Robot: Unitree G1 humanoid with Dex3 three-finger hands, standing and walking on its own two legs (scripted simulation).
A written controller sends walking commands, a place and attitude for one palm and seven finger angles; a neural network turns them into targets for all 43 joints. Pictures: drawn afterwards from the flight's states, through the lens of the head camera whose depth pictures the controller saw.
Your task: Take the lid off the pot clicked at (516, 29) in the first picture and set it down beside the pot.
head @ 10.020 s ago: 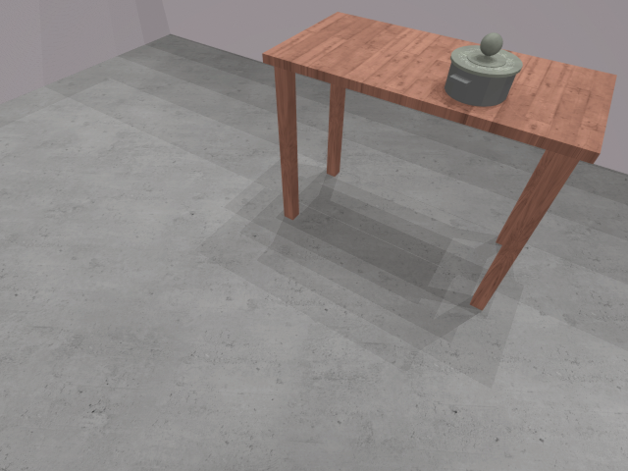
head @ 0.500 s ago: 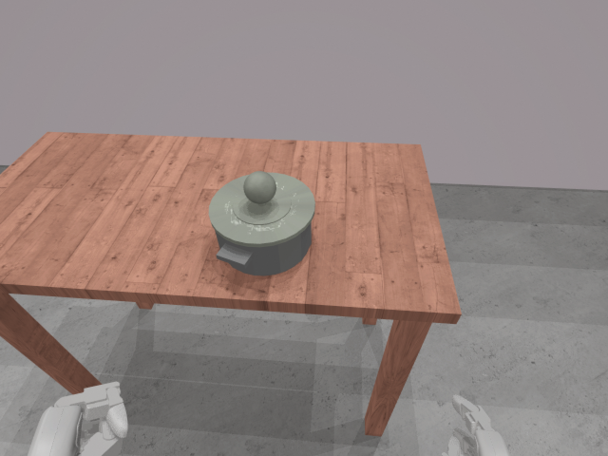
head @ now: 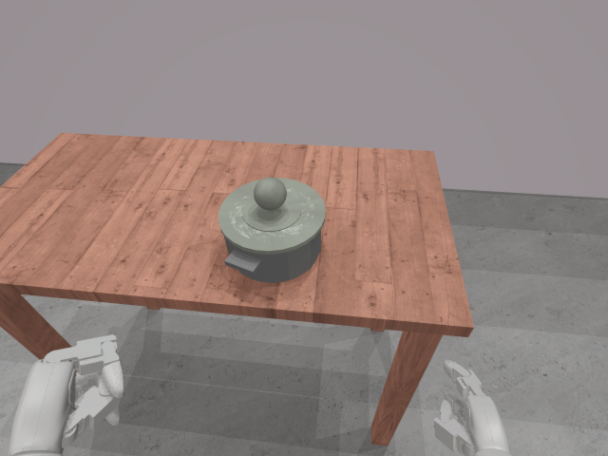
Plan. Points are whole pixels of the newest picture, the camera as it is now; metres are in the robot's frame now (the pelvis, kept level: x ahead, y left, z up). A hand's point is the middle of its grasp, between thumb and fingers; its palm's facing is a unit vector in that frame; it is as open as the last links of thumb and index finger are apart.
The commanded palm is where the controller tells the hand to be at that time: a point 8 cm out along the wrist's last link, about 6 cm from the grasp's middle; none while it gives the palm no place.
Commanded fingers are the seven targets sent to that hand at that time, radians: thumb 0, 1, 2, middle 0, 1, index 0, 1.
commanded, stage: raise the hand higher, near the body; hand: left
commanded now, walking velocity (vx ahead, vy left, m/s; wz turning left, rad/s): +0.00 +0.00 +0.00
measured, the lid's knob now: (270, 193) +0.47 +0.12 +0.10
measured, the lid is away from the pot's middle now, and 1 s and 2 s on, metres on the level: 0.00 0.00 0.00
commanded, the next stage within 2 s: reach forward and open the fingers in 0.14 s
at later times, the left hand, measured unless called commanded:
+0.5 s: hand (81, 363) +0.17 +0.27 +0.10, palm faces -0.06 -0.10 -0.99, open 2.9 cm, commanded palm +0.16 +0.26 +0.16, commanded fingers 0.00 0.45 1.15 -1.14 -1.00 -1.14 -1.00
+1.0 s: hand (82, 311) +0.21 +0.27 +0.14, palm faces -0.12 -0.03 -0.99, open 7.6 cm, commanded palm +0.19 +0.27 +0.21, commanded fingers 0.00 -0.32 1.46 -0.83 -0.12 -0.83 -0.12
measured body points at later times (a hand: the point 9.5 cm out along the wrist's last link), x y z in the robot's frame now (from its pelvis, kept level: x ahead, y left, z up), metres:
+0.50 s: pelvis -0.01 -0.01 -0.01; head -0.01 -0.05 +0.44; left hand +0.17 +0.27 +0.16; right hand +0.20 -0.23 -0.10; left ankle +0.03 +0.13 -0.74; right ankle -0.06 -0.12 -0.74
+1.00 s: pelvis -0.04 +0.02 +0.00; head -0.04 -0.03 +0.45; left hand +0.21 +0.27 +0.20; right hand +0.18 -0.19 -0.10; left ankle +0.03 +0.13 -0.74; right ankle -0.06 -0.12 -0.74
